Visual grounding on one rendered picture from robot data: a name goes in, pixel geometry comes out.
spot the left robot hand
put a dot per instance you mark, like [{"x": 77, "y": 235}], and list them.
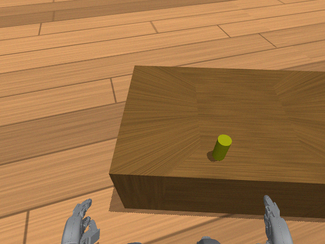
[{"x": 76, "y": 225}]

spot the right robot hand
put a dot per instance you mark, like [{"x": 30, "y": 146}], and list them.
[{"x": 277, "y": 230}]

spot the can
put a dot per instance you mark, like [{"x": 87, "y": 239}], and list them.
[{"x": 221, "y": 147}]

